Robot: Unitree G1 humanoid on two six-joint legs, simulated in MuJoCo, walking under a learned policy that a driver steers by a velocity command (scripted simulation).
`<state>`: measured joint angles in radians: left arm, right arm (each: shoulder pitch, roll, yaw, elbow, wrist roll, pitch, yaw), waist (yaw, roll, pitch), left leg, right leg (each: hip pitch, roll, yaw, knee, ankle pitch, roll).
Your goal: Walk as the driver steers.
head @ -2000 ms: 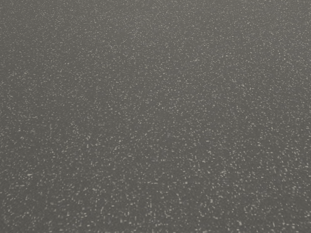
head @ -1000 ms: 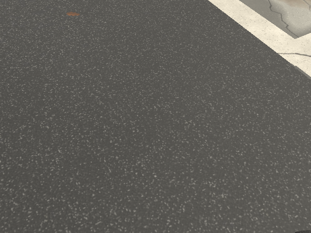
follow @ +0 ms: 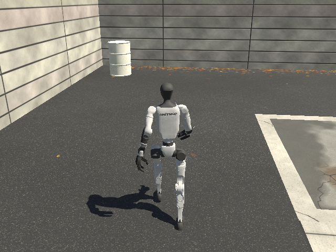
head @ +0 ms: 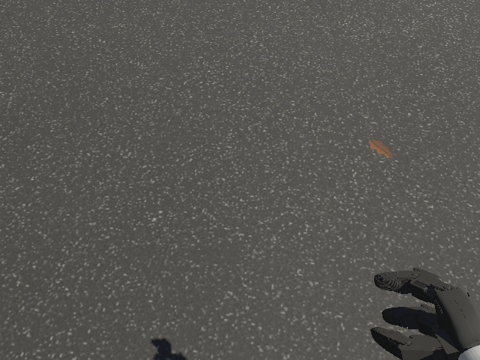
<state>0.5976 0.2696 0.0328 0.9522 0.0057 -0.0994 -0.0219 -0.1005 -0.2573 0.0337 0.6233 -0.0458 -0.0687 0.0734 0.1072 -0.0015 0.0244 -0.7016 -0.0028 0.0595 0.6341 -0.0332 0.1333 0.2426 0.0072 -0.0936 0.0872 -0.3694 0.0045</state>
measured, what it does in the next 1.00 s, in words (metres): walks ahead, turning left: left foot, then right foot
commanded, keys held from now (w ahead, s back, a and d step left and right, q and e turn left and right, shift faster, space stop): w+q+shift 0.14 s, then q+shift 0.36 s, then w+q+shift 0.50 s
